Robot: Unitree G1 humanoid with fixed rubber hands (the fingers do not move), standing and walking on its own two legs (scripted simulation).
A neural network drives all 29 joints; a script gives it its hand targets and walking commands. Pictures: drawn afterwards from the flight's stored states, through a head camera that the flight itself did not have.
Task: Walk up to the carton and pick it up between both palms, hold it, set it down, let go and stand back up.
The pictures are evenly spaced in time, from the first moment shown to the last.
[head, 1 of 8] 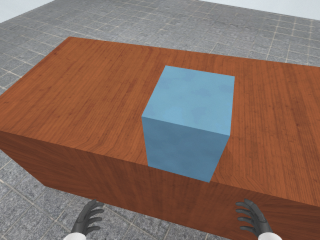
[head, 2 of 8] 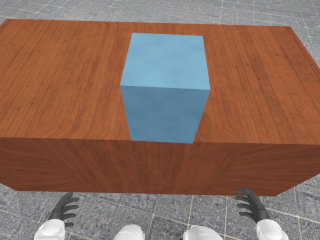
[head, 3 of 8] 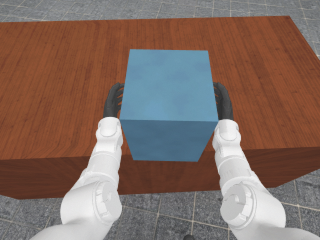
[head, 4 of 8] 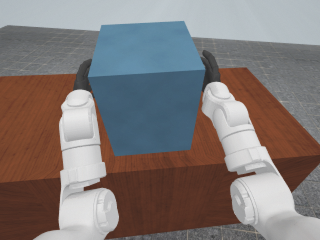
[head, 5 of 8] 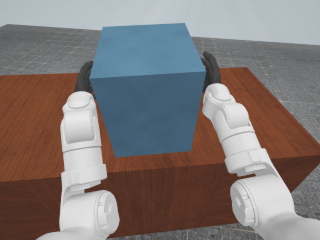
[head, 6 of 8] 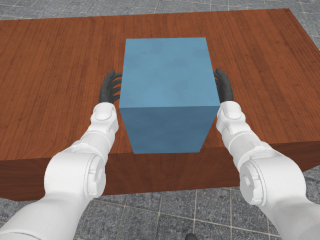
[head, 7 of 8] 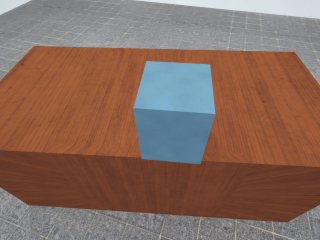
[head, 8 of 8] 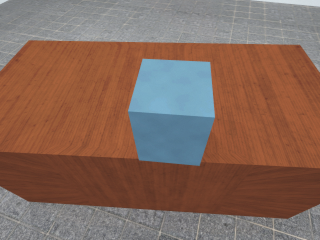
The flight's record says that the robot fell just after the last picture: no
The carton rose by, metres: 0.21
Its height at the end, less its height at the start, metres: +0.00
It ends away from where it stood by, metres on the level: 0.01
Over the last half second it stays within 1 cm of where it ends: yes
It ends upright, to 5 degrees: yes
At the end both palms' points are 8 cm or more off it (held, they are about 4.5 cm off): yes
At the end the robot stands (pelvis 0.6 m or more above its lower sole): yes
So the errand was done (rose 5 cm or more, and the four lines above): yes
